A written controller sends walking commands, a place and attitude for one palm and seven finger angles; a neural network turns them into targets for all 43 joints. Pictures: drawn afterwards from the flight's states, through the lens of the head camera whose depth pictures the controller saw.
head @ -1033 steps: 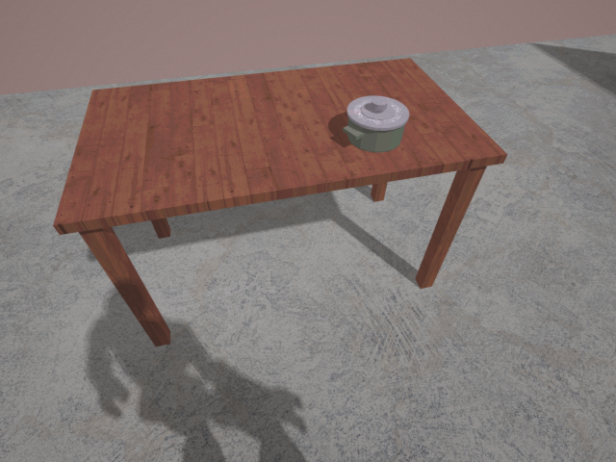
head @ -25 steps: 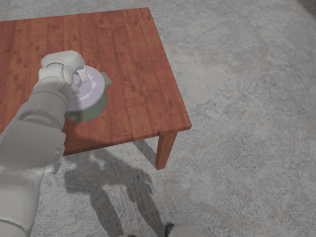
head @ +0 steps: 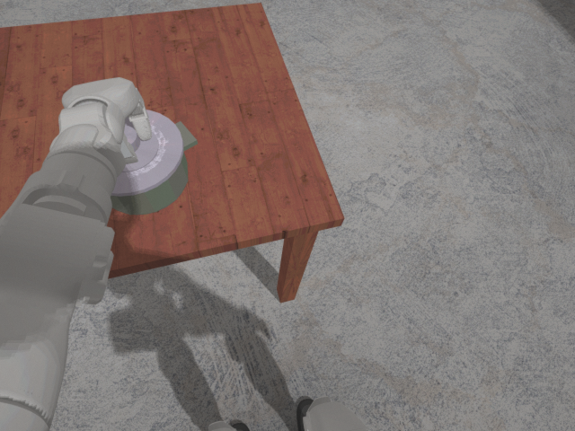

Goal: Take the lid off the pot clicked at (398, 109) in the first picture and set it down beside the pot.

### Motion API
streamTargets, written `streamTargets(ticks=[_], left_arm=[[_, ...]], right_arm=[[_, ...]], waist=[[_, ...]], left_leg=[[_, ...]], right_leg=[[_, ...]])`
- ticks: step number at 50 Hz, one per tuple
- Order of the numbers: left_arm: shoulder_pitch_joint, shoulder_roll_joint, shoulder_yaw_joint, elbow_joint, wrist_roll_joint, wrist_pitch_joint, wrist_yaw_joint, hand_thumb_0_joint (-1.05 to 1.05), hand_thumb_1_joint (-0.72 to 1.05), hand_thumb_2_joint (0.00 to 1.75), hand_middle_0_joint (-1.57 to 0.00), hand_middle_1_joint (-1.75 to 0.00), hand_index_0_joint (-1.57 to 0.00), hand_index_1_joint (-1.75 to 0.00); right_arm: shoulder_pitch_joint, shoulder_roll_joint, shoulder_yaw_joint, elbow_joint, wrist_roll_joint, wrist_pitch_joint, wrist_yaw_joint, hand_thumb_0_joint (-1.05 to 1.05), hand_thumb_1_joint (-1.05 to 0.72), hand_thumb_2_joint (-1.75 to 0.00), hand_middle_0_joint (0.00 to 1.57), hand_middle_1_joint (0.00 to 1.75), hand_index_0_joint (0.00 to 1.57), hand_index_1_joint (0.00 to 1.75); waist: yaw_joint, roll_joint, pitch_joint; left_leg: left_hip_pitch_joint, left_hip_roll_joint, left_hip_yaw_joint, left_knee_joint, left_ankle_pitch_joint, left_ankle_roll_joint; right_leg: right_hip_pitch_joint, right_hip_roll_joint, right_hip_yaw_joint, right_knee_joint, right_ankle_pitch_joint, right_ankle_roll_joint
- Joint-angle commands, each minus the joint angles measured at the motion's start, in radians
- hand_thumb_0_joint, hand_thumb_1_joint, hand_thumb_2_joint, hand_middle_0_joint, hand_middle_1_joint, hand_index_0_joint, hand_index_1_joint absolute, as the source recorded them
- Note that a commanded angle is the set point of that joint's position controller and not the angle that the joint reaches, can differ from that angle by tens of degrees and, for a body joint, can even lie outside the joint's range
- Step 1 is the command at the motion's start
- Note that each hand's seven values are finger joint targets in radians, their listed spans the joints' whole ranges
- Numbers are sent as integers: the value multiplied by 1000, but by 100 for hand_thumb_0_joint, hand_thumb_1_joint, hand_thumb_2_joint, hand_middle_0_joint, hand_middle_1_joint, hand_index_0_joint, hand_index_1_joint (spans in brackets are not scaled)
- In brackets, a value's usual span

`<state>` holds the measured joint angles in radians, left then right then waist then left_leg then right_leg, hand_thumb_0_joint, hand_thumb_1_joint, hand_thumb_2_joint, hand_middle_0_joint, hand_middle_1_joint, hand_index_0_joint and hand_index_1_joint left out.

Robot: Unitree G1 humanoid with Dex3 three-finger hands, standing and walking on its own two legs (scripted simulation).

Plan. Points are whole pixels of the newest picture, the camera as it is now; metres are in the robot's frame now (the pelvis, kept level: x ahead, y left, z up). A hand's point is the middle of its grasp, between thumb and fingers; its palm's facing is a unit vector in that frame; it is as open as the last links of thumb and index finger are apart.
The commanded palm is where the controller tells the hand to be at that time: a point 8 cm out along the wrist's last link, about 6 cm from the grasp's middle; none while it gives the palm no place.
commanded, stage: close the fingers and squeeze the knob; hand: left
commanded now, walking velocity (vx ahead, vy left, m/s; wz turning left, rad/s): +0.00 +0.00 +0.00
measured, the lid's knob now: (124, 140) +0.56 +0.15 +0.01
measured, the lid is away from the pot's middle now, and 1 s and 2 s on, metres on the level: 0.00 0.01 0.02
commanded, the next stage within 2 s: lift the lid straight up in 0.26 s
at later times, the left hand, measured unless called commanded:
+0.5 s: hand (118, 139) +0.54 +0.15 +0.04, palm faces -0.42 -0.09 -0.90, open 6.5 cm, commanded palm +0.55 +0.15 +0.10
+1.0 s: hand (106, 133) +0.53 +0.16 +0.07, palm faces -0.41 -0.10 -0.91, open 6.5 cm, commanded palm +0.55 +0.16 +0.14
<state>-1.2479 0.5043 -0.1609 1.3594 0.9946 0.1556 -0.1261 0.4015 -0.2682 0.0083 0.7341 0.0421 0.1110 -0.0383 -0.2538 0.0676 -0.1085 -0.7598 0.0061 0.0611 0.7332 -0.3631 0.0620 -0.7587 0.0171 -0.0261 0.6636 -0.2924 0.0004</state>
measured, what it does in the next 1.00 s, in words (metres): stands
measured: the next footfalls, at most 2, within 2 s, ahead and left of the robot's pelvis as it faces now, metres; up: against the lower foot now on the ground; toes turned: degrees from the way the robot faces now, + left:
none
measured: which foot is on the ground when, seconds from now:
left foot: down 0.00-1.00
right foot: down 0.00-1.00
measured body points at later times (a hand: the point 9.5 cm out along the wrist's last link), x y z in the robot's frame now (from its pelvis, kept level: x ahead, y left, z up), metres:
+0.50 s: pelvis +0.01 +0.00 +0.00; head +0.13 +0.00 +0.44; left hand +0.55 +0.15 +0.09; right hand -0.05 -0.26 -0.12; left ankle -0.02 +0.08 -0.71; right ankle +0.00 -0.13 -0.71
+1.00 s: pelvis +0.02 -0.01 +0.02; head +0.12 -0.02 +0.46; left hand +0.55 +0.16 +0.12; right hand +0.00 -0.27 -0.11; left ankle -0.02 +0.08 -0.71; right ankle +0.00 -0.13 -0.71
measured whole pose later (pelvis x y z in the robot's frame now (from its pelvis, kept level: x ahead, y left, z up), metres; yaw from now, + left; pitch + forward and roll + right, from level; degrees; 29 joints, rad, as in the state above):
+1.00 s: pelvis +0.02 -0.01 +0.02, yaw +1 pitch +18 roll -1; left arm -1.12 0.46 -0.17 1.24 0.95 0.15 -0.14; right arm 0.35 -0.27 -0.02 0.77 0.05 0.08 -0.02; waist -0.19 0.07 -0.10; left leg -0.56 0.00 0.05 0.57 -0.32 0.05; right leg -0.57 0.02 -0.03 0.52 -0.26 -0.01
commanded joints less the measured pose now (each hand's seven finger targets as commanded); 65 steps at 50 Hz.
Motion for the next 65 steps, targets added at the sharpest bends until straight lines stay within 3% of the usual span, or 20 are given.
streamTargets(ticks=[1,2,5,7,8,12,15,17,19,20,26,33,39,42,47,50,56,58,64,65], left_arm=[[-468,204,10,-152,23,9,50,0,67,52,-88,-105,-92,-106],[-473,165,-12,-158,15,5,44,0,67,53,-89,-105,-93,-106],[-465,247,51,-181,24,-1,51,0,70,55,-91,-105,-95,-106],[-463,177,7,-193,9,-4,43,0,71,56,-92,-106,-96,-107],[-475,210,29,-224,12,-12,47,0,72,57,-93,-106,-97,-107],[-432,180,7,-174,6,-2,47,0,76,60,-96,-107,-99,-108],[-406,230,46,-180,19,0,59,0,78,61,-97,-107,-101,-108],[-448,171,6,-246,6,-10,53,0,78,61,-97,-107,-101,-108],[-386,178,20,-206,12,-7,56,0,79,62,-97,-107,-101,-108],[-424,242,66,-256,11,-10,62,0,79,62,-98,-107,-102,-108],[-453,230,50,-275,-2,-6,70,0,79,62,-98,-108,-102,-107],[-527,211,45,-410,-12,-30,74,0,79,62,-98,-108,-102,-107],[-457,191,31,-336,-25,-20,71,0,79,62,-98,-108,-102,-107],[-477,254,76,-374,-24,-22,73,0,79,62,-98,-108,-102,-107],[-482,184,19,-357,-38,-14,48,0,79,62,-98,-108,-102,-107],[-512,245,52,-372,-37,-19,41,0,79,62,-98,-108,-102,-107],[-523,215,19,-349,-36,-23,24,0,79,62,-98,-108,-102,-107],[-546,262,50,-396,-29,-36,23,0,79,62,-98,-108,-102,-107],[-549,223,15,-318,-36,-9,20,0,79,62,-98,-108,-102,-107],[-558,265,45,-334,-28,-8,23,0,79,62,-98,-108,-102,-107]], right_arm=[[203,-185,-56,-21,-5,-7,-14,0,-90,-90,20,30,20,30],[201,-183,-58,-19,-6,-10,-13,0,-90,-90,20,30,20,30],[212,-182,-60,-22,-10,-7,-12,0,-90,-90,20,30,20,30],[207,-180,-61,-22,-9,-9,-11,0,-90,-90,20,30,20,30],[213,-180,-65,-21,-10,-10,-10,0,-90,-90,20,30,20,30],[202,-181,-60,-17,-7,-4,-8,0,-90,-90,20,30,20,30],[200,-181,-62,-21,-9,-1,-8,0,-90,-90,20,30,20,30],[195,-175,-66,-22,-8,-2,-4,0,-90,-90,20,30,20,30],[195,-178,-70,-17,-11,-2,0,0,-90,-90,20,30,20,30],[200,-180,-69,-18,-12,1,-1,0,-90,-90,20,30,20,30],[186,-173,-71,-16,-5,-8,-3,0,-90,-90,20,30,20,30],[181,-161,-83,-2,-8,-28,6,0,-90,-90,20,30,20,30],[158,-162,-78,13,-4,-32,7,0,-90,-90,20,30,20,30],[138,-163,-73,3,-1,-33,5,0,-90,-90,20,30,20,30],[123,-163,-74,5,5,-37,4,0,-90,-90,20,30,20,30],[126,-168,-70,4,4,-41,-1,0,-90,-90,20,30,20,30],[113,-168,-67,7,10,-52,-12,0,-90,-90,20,30,20,30],[118,-169,-69,5,8,-59,-14,0,-90,-90,20,30,20,30],[112,-175,-65,13,16,-65,-13,0,-90,-90,20,30,20,30],[116,-178,-66,11,17,-67,-15,0,-90,-90,20,30,20,30]], waist=[[-33,29,-433],[-38,34,-432],[-19,46,-488],[-27,30,-473],[-18,47,-500],[-23,15,-439],[-5,44,-456],[-3,81,-480],[2,56,-471],[5,44,-500],[4,39,-501],[16,106,-579],[16,52,-500],[35,55,-522],[26,43,-498],[26,36,-534],[22,32,-476],[32,61,-529],[25,16,-442],[29,22,-473]], left_leg=[[336,-8,-77,-41,393,8],[352,-7,-77,-40,422,10],[364,-10,-77,-33,443,6],[376,-6,-79,-38,467,8],[393,-7,-79,-38,470,6],[345,-9,-71,-48,442,9],[365,-11,-69,-47,460,5],[421,-4,-80,-52,523,2],[425,-4,-77,-43,530,1],[430,0,-82,-49,540,2],[445,-8,-71,-71,538,6],[623,8,-101,-79,773,-2],[560,-8,-77,-101,706,7],[553,-13,-73,-120,691,9],[571,-13,-73,-130,687,11],[575,-21,-72,-139,643,13],[562,-20,-64,-156,596,15],[605,-18,-71,-157,645,12],[558,-15,-73,-177,564,10],[570,-16,-74,-181,557,9]], right_leg=[[136,48,-18,-48,277,-27],[127,47,-21,-50,293,-28],[166,49,-14,-44,317,-27],[158,49,-20,-48,332,-28],[171,51,-14,-53,334,-25],[177,49,-17,-59,333,-28],[183,50,-13,-58,340,-30],[173,48,-18,-59,357,-33],[171,52,-17,-65,357,-29],[201,50,-14,-63,379,-28],[253,47,-9,-85,414,-26],[263,50,-4,-110,501,-19],[317,42,0,-132,534,-18],[371,34,8,-134,556,-24],[361,30,6,-145,546,-21],[394,30,11,-149,545,-19],[381,25,9,-163,514,-20],[390,25,14,-160,531,-20],[367,25,1,-170,469,-22],[373,26,5,-172,462,-22]])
